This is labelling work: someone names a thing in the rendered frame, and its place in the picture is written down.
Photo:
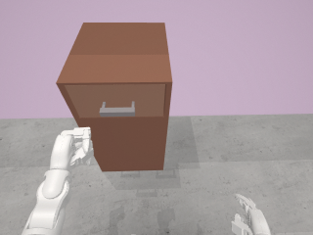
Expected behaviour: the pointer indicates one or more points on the robot left hand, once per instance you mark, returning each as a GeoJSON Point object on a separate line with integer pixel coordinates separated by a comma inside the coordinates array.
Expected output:
{"type": "Point", "coordinates": [68, 155]}

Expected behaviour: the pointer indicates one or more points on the cabinet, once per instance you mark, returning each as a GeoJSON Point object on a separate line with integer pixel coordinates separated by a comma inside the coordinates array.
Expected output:
{"type": "Point", "coordinates": [122, 54]}

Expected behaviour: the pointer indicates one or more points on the left robot forearm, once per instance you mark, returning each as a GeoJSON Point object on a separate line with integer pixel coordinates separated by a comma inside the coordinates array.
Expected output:
{"type": "Point", "coordinates": [53, 194]}

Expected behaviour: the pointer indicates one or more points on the robot right hand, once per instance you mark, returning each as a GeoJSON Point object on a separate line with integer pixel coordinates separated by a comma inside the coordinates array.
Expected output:
{"type": "Point", "coordinates": [252, 224]}

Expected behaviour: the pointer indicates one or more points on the drawer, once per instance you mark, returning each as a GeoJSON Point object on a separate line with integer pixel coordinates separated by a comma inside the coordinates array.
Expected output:
{"type": "Point", "coordinates": [88, 99]}

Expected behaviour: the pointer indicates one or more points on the handle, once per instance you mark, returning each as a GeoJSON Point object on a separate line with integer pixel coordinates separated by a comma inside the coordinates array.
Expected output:
{"type": "Point", "coordinates": [117, 112]}

